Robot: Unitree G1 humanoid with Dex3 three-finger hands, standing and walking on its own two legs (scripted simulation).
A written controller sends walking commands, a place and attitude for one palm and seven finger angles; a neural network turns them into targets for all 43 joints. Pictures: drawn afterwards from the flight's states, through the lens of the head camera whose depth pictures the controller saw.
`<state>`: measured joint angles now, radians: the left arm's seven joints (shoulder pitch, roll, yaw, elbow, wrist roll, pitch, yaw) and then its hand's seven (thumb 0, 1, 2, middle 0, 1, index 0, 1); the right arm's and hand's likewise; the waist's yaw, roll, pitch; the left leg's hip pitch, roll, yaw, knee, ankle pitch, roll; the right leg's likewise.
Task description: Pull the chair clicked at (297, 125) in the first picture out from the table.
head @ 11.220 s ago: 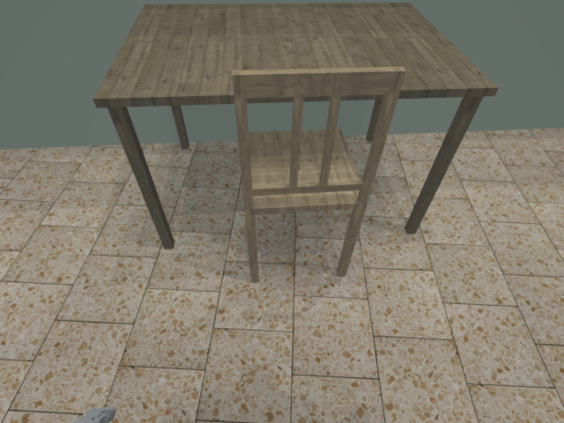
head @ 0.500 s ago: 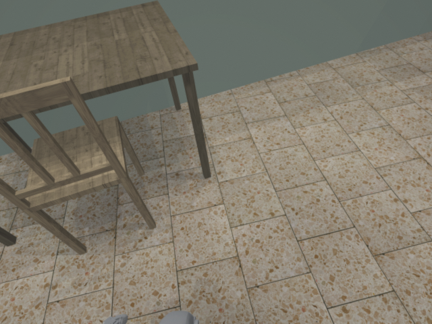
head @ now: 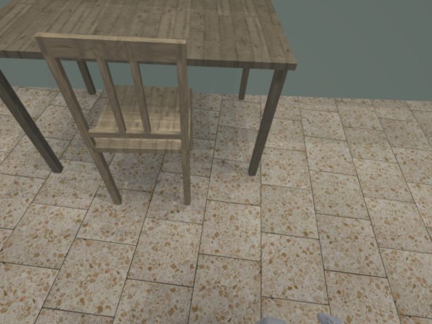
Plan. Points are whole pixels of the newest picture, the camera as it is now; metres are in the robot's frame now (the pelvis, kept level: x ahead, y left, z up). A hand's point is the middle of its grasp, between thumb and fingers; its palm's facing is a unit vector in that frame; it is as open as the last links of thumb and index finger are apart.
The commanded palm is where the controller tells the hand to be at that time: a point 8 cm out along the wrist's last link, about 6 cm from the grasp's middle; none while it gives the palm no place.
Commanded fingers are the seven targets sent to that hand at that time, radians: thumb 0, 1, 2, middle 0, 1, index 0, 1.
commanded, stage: take the last steps up to it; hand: left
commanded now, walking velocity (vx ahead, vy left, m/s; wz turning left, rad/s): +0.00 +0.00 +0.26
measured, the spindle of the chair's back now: (113, 99) +0.75 +0.41 -0.09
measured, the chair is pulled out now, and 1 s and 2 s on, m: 0.00 0.00 0.00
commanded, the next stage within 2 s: come to a stop and stand still in 1.06 s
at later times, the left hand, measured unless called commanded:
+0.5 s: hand out of the picture +0.01 +0.12 -0.15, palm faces +0.17 -0.96 -0.25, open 7.3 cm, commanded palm none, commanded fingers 0.00 0.90 0.90 -0.20 -0.30 -0.20 -0.30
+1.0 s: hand (118, 317) +0.15 +0.22 -0.18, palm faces +0.23 -0.96 -0.16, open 7.4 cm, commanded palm none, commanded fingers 0.00 0.90 0.90 -0.20 -0.30 -0.20 -0.30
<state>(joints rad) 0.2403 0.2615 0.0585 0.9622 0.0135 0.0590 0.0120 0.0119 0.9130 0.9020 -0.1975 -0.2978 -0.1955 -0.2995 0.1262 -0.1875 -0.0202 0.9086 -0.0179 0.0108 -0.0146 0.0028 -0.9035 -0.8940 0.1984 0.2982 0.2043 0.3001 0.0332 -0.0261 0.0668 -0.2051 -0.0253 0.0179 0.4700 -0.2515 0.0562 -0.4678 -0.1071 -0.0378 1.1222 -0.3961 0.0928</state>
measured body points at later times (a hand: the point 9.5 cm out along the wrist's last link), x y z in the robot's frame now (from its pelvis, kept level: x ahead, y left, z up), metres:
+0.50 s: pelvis +0.05 -0.05 +0.01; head +0.05 -0.09 +0.46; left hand +0.00 +0.18 -0.13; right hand +0.05 -0.29 -0.17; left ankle +0.06 +0.12 -0.65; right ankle +0.00 -0.13 -0.74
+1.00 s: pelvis +0.22 +0.06 -0.01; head +0.24 +0.07 +0.44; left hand +0.14 +0.27 -0.17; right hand +0.36 -0.14 -0.14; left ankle +0.22 +0.13 -0.74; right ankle +0.17 -0.08 -0.64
